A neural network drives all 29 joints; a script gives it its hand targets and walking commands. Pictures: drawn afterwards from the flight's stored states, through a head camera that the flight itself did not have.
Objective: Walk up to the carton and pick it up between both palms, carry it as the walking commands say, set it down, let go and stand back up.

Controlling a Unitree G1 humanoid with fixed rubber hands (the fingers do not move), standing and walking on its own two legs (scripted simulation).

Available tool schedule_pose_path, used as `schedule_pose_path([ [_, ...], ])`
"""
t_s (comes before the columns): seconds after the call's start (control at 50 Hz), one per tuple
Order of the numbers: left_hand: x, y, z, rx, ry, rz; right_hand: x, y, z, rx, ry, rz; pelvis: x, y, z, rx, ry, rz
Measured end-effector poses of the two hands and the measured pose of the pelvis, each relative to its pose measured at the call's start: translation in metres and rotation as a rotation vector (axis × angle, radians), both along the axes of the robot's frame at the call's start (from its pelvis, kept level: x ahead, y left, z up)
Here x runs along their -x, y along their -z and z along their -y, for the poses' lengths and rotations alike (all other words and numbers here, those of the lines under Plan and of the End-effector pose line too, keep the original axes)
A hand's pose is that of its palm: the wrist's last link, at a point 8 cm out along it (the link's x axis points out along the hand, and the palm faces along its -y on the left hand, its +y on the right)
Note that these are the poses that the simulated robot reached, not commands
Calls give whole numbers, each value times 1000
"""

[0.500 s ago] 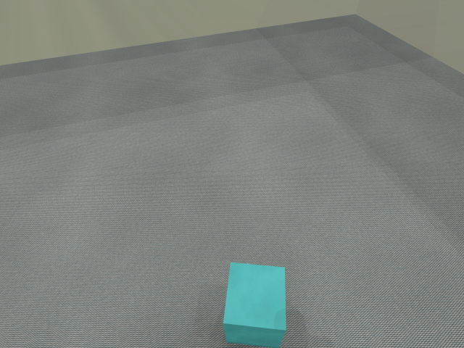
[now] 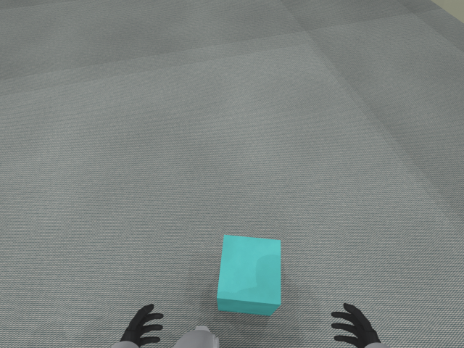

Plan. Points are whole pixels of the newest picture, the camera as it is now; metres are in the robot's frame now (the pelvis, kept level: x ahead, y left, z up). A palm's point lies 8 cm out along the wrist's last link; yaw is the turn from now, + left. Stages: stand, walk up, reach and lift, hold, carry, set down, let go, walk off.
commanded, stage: reach and lift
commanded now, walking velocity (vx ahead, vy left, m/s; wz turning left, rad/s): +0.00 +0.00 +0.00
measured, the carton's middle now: (247, 277) +0.40 -0.02 -0.61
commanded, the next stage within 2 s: none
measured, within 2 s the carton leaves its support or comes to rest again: neither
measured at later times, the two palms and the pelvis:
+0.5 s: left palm (159, 284) +0.26 +0.19 -0.15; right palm (346, 300) +0.26 -0.20 -0.16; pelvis -0.06 -0.02 -0.05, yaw +0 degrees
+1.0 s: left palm (179, 235) +0.39 +0.18 -0.22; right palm (319, 245) +0.39 -0.17 -0.21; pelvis -0.08 +0.00 -0.07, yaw -2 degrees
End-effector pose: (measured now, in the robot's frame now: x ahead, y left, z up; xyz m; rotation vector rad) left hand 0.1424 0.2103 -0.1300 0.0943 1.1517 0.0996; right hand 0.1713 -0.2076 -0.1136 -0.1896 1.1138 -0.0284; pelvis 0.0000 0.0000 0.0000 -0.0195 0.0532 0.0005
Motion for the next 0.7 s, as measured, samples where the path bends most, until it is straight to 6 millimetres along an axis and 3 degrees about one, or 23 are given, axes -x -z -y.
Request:
schedule_pose_path([
  [0.24,-21,24,11,-35,30,102,-21,34,1,-15,-31,112,25,29,12,-12,5,-155],
  [0.5,-116,22,23,-34,25,300,-87,48,-10,25,-18,228,64,53,19,-21,6,-236],
  [0.7,-176,49,35,18,42,359,-142,66,-23,35,36,325,74,65,11,-4,16,-381],
])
